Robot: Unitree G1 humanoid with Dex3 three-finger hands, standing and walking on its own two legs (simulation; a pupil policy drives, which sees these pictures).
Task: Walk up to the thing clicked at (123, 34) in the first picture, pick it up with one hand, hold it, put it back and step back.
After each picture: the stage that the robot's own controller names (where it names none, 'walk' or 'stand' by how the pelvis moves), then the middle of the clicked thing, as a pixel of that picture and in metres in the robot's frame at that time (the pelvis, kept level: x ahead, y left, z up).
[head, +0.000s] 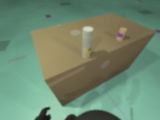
stand; (121, 34) +0.85 -0.28 +0.06
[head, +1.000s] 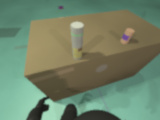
sink last; (126, 36) +0.71 -0.26 +0.09
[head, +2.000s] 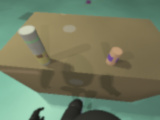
sink last; (113, 56) +0.45 -0.07 +0.08
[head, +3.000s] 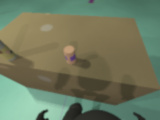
walk; (70, 55) +0.40 +0.19 +0.09
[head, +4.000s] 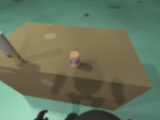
stand; (74, 59) +0.43 +0.14 +0.06
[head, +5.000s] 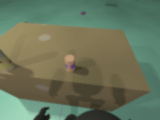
stand; (70, 63) +0.39 +0.16 +0.06
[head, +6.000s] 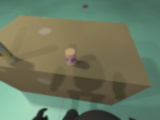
stand; (70, 57) +0.42 +0.17 +0.06
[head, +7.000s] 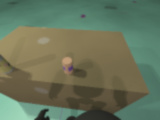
stand; (67, 66) +0.37 +0.18 +0.06
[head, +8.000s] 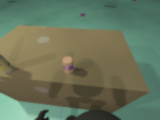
stand; (68, 65) +0.38 +0.18 +0.06
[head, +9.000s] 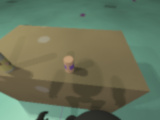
rise first; (69, 64) +0.38 +0.17 +0.06
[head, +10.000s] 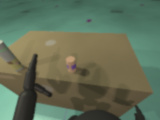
rise first; (71, 64) +0.39 +0.19 +0.06
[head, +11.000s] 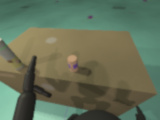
go down; (73, 63) +0.39 +0.18 +0.06
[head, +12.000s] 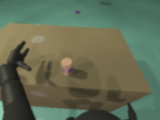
go down; (67, 67) +0.36 +0.16 +0.07
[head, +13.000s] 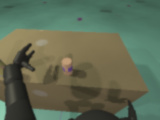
close in; (67, 66) +0.38 +0.17 +0.07
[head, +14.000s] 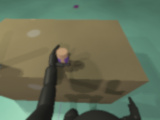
close; (63, 57) +0.41 +0.18 +0.10
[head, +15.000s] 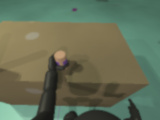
lift; (61, 60) +0.38 +0.19 +0.10
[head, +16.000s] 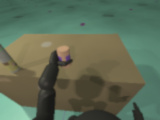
lift; (64, 57) +0.34 +0.17 +0.21
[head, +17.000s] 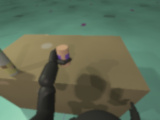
hold; (63, 56) +0.34 +0.18 +0.21
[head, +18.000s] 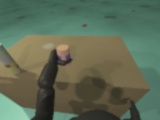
hold; (64, 56) +0.33 +0.17 +0.23
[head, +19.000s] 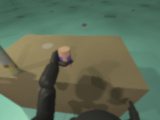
crouch; (65, 57) +0.33 +0.17 +0.21
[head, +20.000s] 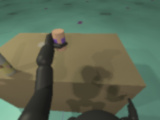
lower; (59, 40) +0.42 +0.20 +0.27
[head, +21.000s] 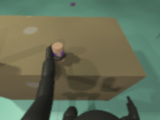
lower; (59, 52) +0.44 +0.20 +0.11
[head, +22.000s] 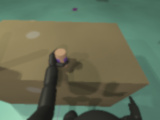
lower; (61, 58) +0.40 +0.19 +0.10
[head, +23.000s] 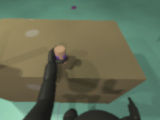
lower; (61, 55) +0.42 +0.20 +0.10
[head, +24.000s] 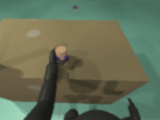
lower; (62, 55) +0.42 +0.19 +0.10
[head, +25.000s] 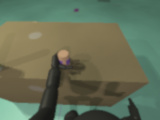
open; (64, 59) +0.40 +0.18 +0.10
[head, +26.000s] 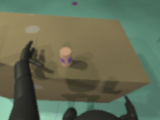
sink last; (66, 57) +0.40 +0.16 +0.10
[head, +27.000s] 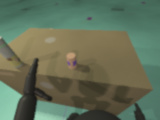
sink last; (71, 61) +0.42 +0.18 +0.07
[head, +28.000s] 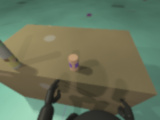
stand; (73, 62) +0.39 +0.16 +0.07
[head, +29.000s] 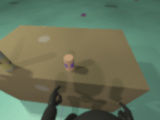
stand; (69, 63) +0.39 +0.18 +0.07
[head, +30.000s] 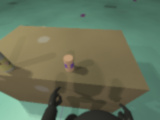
stand; (69, 63) +0.39 +0.18 +0.06
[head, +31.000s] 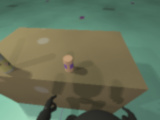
stand; (68, 63) +0.39 +0.18 +0.07
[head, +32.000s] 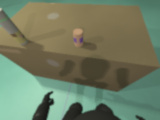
walk; (78, 38) +0.55 +0.13 +0.09
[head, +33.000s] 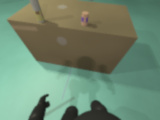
walk; (84, 18) +0.90 +0.08 +0.08
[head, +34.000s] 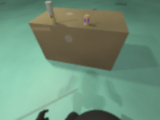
stand; (86, 20) +1.13 +0.13 +0.08
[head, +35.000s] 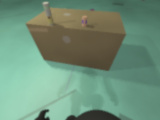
stand; (84, 21) +1.12 +0.14 +0.06
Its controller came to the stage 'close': yes
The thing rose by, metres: 0.21
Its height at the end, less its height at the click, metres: +0.00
